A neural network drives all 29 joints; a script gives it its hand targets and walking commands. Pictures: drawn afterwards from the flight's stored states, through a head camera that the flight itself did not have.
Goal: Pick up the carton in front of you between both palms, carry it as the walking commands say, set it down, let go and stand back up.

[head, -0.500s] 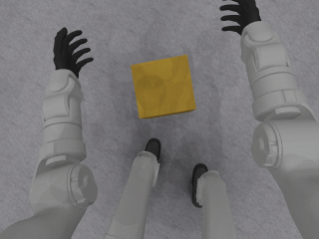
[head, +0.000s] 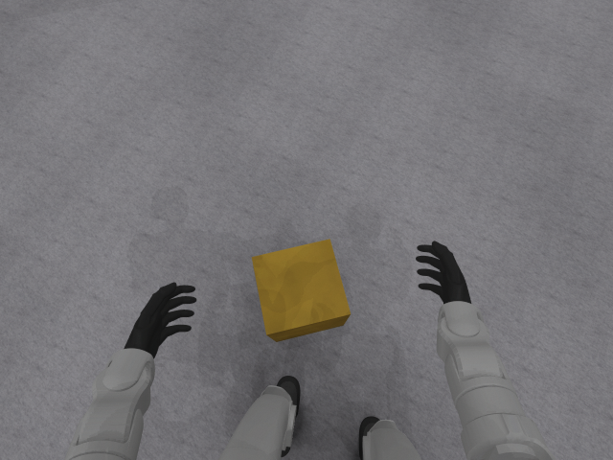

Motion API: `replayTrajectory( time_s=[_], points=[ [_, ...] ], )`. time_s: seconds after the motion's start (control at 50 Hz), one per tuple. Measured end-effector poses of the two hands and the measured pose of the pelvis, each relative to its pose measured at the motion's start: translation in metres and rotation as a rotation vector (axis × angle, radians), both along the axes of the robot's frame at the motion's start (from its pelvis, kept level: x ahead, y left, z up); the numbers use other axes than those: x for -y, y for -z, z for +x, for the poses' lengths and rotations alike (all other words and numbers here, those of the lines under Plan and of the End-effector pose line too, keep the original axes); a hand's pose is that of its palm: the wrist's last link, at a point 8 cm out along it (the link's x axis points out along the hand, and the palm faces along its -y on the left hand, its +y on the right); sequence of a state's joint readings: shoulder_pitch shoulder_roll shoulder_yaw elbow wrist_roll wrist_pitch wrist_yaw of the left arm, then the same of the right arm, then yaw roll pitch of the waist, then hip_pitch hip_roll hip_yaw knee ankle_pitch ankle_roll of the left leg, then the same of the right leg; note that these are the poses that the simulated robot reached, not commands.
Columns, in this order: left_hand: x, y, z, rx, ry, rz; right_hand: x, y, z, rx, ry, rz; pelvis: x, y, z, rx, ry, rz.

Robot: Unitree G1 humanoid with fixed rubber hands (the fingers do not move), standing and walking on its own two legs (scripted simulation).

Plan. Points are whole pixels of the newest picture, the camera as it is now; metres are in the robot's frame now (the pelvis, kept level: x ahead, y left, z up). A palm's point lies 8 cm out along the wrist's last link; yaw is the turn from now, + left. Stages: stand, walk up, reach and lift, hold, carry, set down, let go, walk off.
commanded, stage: let go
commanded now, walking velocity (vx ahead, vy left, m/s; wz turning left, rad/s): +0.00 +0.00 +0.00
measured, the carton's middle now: (301, 294) +0.42 +0.09 -0.61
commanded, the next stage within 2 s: stand in 0.92 s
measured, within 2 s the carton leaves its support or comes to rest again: neither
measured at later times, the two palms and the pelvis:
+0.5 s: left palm (176, 371) +0.21 +0.19 -0.03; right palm (586, 404) +0.23 -0.27 -0.03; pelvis +0.05 -0.05 +0.04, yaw +2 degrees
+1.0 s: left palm (133, 390) +0.18 +0.24 -0.05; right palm (577, 441) +0.19 -0.26 -0.04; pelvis +0.03 -0.02 +0.03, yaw +1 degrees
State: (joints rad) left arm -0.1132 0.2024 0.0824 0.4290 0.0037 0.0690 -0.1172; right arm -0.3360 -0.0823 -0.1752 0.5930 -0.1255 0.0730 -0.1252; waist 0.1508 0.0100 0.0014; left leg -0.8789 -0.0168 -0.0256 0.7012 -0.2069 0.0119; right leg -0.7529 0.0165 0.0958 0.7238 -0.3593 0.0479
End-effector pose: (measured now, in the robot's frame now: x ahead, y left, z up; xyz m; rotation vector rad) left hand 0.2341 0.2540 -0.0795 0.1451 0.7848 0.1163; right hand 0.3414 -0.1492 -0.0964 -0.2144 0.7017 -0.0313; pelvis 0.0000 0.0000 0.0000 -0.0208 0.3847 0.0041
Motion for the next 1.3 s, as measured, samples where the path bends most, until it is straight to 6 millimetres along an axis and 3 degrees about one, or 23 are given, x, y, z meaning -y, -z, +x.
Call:
replayTrajectory(
  time_s=[0.12, 0.22, 0.44, 0.56, 0.66, 0.82, 0.94, 1.12, 1.2, 1.3],
  points=[
    [0.016, -0.022, -0.039, -0.019, -0.024, -0.006, 0.022, -0.015, -0.031, -0.024, -0.021, -0.002, 0.006, -0.015, 0.016, 0.111, -0.019, 0.011],
    [0.031, -0.035, -0.052, -0.026, -0.037, -0.008, 0.048, -0.028, -0.055, -0.037, -0.023, -0.002, 0.016, -0.024, 0.026, 0.193, -0.027, 0.024],
    [0.059, -0.044, -0.033, -0.006, 0.008, -0.003, 0.11, -0.057, -0.104, -0.064, 0.017, -0.004, 0.042, -0.035, 0.047, 0.327, -0.027, 0.047],
    [0.066, -0.045, -0.027, -0.003, 0.026, 0.002, 0.128, -0.065, -0.124, -0.075, 0.043, 0.005, 0.048, -0.036, 0.052, 0.377, -0.019, 0.051],
    [0.059, -0.047, -0.029, -0.019, 0.007, 0.042, 0.126, -0.063, -0.131, -0.069, 0.054, 0.006, 0.046, -0.034, 0.052, 0.39, -0.026, 0.051],
    [0.039, -0.047, -0.042, -0.035, -0.023, 0.065, 0.105, -0.065, -0.127, -0.055, 0.036, 0.007, 0.034, -0.033, 0.043, 0.406, -0.029, 0.047],
    [0.028, -0.044, -0.052, -0.053, -0.012, 0.073, 0.096, -0.064, -0.138, -0.07, 0.033, -0.014, 0.022, -0.032, 0.035, 0.424, -0.023, 0.039],
    [-0.011, -0.012, -0.07, -0.12, 0.018, 0.135, 0.148, -0.054, -0.18, -0.227, 0.12, -0.21, 0.013, -0.027, 0.038, 0.377, -0.005, 0.02],
    [-0.02, -0.004, -0.075, -0.17, 0.021, 0.147, 0.159, -0.056, -0.182, -0.254, 0.152, -0.239, 0.01, -0.027, 0.044, 0.375, 0.001, 0.016],
    [-0.023, 0.0, -0.071, -0.196, 0.025, 0.154, 0.158, -0.054, -0.176, -0.265, 0.162, -0.239, 0.008, -0.028, 0.05, 0.376, 0.006, 0.014]
  ],
)
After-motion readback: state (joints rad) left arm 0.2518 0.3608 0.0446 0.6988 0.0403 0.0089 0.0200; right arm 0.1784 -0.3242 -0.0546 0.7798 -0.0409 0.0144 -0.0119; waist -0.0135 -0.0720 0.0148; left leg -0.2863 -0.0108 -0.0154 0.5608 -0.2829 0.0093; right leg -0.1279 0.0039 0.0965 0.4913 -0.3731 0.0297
